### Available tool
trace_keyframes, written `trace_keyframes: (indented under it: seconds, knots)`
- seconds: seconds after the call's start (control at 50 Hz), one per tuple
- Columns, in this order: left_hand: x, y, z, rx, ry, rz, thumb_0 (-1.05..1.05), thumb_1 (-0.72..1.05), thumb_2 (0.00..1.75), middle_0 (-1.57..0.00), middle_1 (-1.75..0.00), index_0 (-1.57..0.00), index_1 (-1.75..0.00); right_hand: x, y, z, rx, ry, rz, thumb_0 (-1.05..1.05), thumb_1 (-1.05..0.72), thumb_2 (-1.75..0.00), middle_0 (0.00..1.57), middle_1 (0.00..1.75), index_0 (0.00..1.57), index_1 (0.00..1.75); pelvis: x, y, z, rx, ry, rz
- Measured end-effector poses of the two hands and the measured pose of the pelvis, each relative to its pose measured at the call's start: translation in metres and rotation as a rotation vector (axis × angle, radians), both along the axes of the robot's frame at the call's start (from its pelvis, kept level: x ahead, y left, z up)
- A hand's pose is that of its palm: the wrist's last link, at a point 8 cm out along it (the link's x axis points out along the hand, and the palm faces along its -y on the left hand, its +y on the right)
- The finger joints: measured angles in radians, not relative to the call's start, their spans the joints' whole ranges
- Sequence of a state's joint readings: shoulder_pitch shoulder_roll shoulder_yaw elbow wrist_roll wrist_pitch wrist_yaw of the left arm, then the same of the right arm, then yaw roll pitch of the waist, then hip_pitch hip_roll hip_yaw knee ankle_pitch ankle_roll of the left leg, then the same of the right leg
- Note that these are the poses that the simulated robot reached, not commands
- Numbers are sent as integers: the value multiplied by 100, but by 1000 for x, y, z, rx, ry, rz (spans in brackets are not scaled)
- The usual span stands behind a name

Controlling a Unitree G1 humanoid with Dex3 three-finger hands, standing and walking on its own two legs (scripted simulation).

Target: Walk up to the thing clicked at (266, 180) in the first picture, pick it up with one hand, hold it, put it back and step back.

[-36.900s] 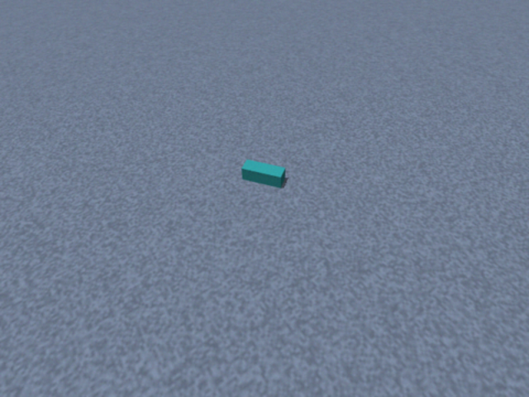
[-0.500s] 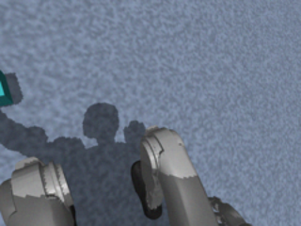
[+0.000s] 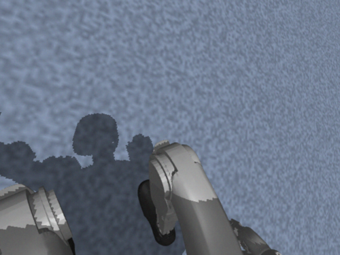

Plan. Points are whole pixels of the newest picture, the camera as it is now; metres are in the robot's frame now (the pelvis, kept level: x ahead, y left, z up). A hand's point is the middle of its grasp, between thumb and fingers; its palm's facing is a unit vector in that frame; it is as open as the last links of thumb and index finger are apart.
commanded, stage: rest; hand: left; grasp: from above
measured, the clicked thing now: out of the picture +0.46 +0.39 -0.27
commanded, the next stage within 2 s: open in 0.18 s
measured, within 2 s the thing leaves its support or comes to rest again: neither
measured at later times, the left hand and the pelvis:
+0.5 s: hand out of the picture +0.45 +0.38 -0.23, palm faces -0.45 -0.15 -0.88, open 11.2 cm; pelvis -0.01 +0.00 +0.00, yaw -1 degrees
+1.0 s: hand out of the picture +0.45 +0.38 -0.23, palm faces -0.45 -0.15 -0.88, open 13.9 cm; pelvis +0.00 +0.00 +0.00, yaw -1 degrees
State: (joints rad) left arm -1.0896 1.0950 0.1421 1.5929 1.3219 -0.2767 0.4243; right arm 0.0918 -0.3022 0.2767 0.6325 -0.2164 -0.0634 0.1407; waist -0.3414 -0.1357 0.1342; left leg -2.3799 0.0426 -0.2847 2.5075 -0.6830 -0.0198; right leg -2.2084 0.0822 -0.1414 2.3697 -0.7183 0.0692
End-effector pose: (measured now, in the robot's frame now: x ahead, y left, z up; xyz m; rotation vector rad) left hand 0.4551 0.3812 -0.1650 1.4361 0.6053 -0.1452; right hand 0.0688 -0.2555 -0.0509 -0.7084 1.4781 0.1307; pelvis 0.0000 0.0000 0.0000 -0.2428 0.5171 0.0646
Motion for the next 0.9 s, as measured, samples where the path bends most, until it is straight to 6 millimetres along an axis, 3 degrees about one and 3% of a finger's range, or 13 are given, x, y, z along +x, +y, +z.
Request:
trace_keyframes:
  seconds: [0.4,0.56,0.9]
  knots:
    - [-2,0,-2,4,-6,7,1,-12,61,-53,-74,-56,-69,-1,5,1,3,-33,46,0,-90,-89,20,30,20,30,-5,2,-3,-10,-32,-9]
    - [-3,-1,-6,13,0,12,0,-17,69,-41,-86,-45,-81,-1,6,3,9,-35,57,0,-90,-89,20,30,20,30,-6,1,-2,-12,-35,-10]
    - [4,5,-5,18,-5,30,0,-45,93,-13,-104,-15,-101,5,8,7,9,-27,73,0,-90,-89,20,30,20,30,-4,3,0,-22,-30,-11]
